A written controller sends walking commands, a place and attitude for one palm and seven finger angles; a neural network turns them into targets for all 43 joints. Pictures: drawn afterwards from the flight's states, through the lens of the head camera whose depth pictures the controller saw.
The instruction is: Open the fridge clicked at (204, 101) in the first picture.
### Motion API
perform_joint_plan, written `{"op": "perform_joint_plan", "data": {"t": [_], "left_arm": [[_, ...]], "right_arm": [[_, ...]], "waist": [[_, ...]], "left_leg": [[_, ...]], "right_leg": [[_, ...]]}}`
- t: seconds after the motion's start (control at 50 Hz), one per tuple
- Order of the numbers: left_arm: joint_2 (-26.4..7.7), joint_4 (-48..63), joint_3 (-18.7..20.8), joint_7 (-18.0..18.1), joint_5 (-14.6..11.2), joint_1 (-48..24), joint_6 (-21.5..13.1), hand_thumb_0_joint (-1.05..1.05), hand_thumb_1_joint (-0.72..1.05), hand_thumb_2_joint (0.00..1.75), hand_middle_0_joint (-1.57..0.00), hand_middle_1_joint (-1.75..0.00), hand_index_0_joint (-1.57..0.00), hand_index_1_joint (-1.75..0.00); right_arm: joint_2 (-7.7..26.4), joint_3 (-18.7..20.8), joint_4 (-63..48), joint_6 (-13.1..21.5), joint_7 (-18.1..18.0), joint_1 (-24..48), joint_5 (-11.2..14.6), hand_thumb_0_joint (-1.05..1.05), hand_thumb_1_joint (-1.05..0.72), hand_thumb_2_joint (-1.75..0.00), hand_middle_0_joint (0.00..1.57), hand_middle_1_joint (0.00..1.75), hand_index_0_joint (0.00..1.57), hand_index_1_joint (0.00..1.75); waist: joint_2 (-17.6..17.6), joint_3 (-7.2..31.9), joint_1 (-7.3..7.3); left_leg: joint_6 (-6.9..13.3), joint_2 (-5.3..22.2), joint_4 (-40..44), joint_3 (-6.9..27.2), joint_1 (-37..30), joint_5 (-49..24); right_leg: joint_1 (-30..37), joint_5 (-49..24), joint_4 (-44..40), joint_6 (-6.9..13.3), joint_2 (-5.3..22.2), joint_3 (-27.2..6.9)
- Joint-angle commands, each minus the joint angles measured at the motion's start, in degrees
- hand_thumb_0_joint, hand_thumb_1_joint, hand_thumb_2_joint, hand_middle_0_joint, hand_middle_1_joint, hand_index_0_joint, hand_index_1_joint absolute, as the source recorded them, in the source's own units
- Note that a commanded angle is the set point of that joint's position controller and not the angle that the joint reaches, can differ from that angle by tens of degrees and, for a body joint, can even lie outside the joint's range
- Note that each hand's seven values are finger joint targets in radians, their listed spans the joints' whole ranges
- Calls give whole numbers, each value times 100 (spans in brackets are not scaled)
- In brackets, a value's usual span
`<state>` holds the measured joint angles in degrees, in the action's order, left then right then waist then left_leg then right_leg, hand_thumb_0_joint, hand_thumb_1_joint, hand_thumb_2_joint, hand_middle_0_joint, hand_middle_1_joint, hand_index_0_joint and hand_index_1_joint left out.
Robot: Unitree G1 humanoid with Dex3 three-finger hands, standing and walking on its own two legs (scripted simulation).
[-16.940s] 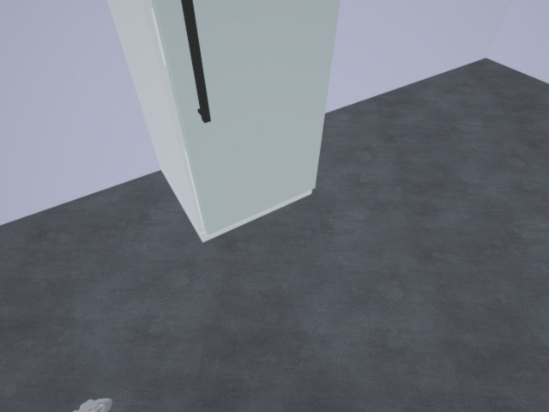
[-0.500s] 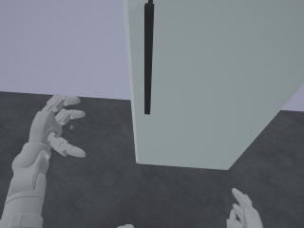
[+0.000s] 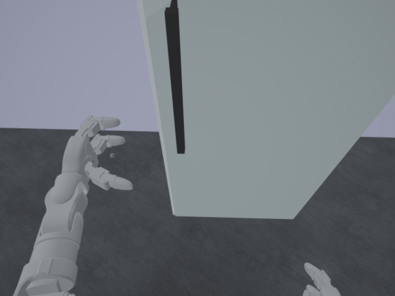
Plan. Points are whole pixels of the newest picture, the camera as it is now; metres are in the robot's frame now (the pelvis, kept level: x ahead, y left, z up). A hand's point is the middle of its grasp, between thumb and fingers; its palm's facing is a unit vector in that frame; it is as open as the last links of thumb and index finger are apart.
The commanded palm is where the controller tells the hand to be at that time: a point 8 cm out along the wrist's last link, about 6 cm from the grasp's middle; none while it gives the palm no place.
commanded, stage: move the hooked fingers beside the handle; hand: left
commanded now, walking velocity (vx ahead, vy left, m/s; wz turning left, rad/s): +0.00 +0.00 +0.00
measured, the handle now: (178, 93) +0.52 +0.07 +0.12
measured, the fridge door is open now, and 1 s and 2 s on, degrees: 0 0 0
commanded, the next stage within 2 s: feel for the door with the fingertips in 1.56 s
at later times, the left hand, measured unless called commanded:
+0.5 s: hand (141, 132) +0.44 +0.15 +0.08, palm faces +0.04 -1.00 -0.02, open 14.0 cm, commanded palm +0.42 +0.20 +0.09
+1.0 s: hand (152, 120) +0.48 +0.13 +0.08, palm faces +0.05 -1.00 -0.03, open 13.8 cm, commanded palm +0.45 +0.17 +0.08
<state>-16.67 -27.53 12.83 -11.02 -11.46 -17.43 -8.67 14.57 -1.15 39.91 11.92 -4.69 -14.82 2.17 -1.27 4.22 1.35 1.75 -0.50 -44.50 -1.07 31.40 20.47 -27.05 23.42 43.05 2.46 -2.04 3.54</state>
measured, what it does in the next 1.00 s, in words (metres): stands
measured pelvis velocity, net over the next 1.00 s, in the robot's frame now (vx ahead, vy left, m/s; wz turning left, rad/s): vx -0.01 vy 0.00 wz -0.03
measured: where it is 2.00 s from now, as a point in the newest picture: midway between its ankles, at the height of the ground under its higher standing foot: outside the picture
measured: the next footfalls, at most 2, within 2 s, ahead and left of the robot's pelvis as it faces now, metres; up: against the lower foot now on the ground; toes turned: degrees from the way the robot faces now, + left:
none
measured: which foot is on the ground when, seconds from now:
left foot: down 0.00-1.00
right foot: down 0.00-1.00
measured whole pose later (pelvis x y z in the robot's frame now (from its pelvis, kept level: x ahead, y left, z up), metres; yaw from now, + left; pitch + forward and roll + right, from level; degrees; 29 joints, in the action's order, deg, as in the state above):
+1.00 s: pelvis -0.01 +0.00 -0.02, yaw -2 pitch +16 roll -1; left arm -18.5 -61.6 17.2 -1.6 -3.6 -47.1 -19.0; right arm 14.3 0.0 41.9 6.2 0.0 -22.5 -0.4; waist -1.8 7.2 7.6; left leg 1.6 1.1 -52.2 -2.0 45.4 22.4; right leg -41.6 24.8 50.8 2.9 -3.4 2.7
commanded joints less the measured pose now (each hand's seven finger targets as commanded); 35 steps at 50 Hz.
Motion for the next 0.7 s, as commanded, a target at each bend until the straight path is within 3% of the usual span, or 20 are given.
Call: {"op": "perform_joint_plan", "data": {"t": [0.0,0.02,0.1,0.14,0.24,0.26,0.32,0.38,0.44,0.48,0.54,0.56,0.58,0.62,0.68], "left_arm": [[-1022,712,258,99,-59,-2490,-379,0,-50,30,-30,-120,-30,-120],[-1186,609,390,131,-37,-2634,-408,0,-50,30,-30,-120,-30,-120],[-1175,334,335,178,41,-2978,-505,0,-50,30,-30,-120,-30,-120],[-1368,205,455,199,86,-3133,-600,0,-50,30,-30,-120,-30,-120],[-1099,-54,271,227,105,-3360,-734,0,-50,30,-30,-120,-30,-120],[-1003,-166,170,247,113,-3463,-731,0,-50,30,-30,-120,-30,-120],[-1193,-693,329,347,165,-3816,-728,0,-50,30,-30,-120,-30,-120],[-1230,-965,350,452,242,-4310,-805,0,-50,30,-30,-120,-30,-120],[-1522,-1150,529,549,344,-4854,-996,0,-50,30,-30,-120,-30,-120],[-1379,-1347,425,583,392,-5096,-1142,0,-50,30,-30,-120,-30,-120],[-1493,-1517,516,630,464,-5261,-1274,0,-50,30,-30,-120,-30,-120],[-1281,-1675,358,622,456,-5334,-1255,0,-50,30,-30,-120,-30,-120],[-1381,-1998,474,643,481,-5313,-1230,0,-50,30,-30,-120,-30,-120],[-1239,-2326,384,647,502,-5423,-1142,0,-50,30,-30,-120,-30,-120],[-1352,-2562,514,713,558,-5577,-1094,0,-50,30,-30,-120,-30,-120]], "right_arm": [[796,273,-612,192,-42,51,14,0,-90,-90,20,30,20,30],[806,286,-581,169,-43,28,14,0,-90,-90,20,30,20,30],[788,288,-586,92,-1,-50,-9,0,-90,-90,20,30,20,30],[811,298,-558,54,11,-122,-16,0,-90,-90,20,30,20,30],[794,342,-532,-6,73,-255,-17,0,-90,-90,20,30,20,30],[783,334,-518,-15,86,-242,-7,0,-90,-90,20,30,20,30],[815,335,-412,-82,93,-331,-4,0,-90,-90,20,30,20,30],[802,330,-386,-112,102,-375,-25,0,-90,-90,20,30,20,30],[812,322,-316,-133,113,-478,-67,0,-90,-90,20,30,20,30],[775,329,-280,-119,137,-553,-89,0,-90,-90,20,30,20,30],[834,362,-239,-119,187,-727,-138,0,-90,-90,20,30,20,30],[812,355,-233,-121,207,-731,-132,0,-90,-90,20,30,20,30],[837,365,-186,-140,215,-800,-137,0,-90,-90,20,30,20,30],[856,365,-180,-166,258,-884,-152,0,-90,-90,20,30,20,30],[901,378,-210,-227,296,-1003,-176,0,-90,-90,20,30,20,30]], "waist": [[116,1404,170],[57,1449,149],[-11,1763,170],[-12,1872,164],[16,2045,210],[26,1928,253],[267,1639,338],[260,1684,376],[59,1894,412],[-16,2097,444],[-174,2537,433],[-108,2508,525],[101,2348,531],[135,2147,617],[208,2227,606]], "left_leg": [[-106,40,419,297,-1073,-1374],[-115,45,408,304,-1045,-1365],[-85,20,295,256,-1001,-1454],[-79,19,241,258,-917,-1497],[-70,19,153,247,-935,-1664],[-69,22,160,236,-852,-1528],[-55,18,155,247,-519,-1139],[-35,-11,93,225,-355,-979],[-23,-14,-30,224,-261,-933],[-31,-5,-77,240,-311,-981],[-41,4,-173,274,-446,-1213],[-35,11,-191,264,-421,-1204],[-35,22,-203,274,-260,-1102],[-26,20,-208,255,-104,-992],[-13,5,-241,262,27,-1009]], "right_leg": [[43,-1890,-558,-183,82,-368],[54,-1885,-540,-169,87,-379],[167,-2132,-482,-192,110,-482],[254,-2221,-434,-185,106,-515],[214,-2508,-341,-196,88,-504],[132,-2406,-373,-211,101,-518],[-29,-2048,-449,-242,125,-601],[-77,-1870,-446,-251,146,-678],[-130,-1780,-356,-240,144,-750],[-174,-1858,-263,-230,120,-719],[-234,-2069,-71,-197,60,-627],[-303,-2087,-74,-212,62,-611],[-376,-1982,-76,-217,52,-592],[-528,-1885,-96,-225,44,-585],[-546,-1907,-49,-209,34,-578]]}}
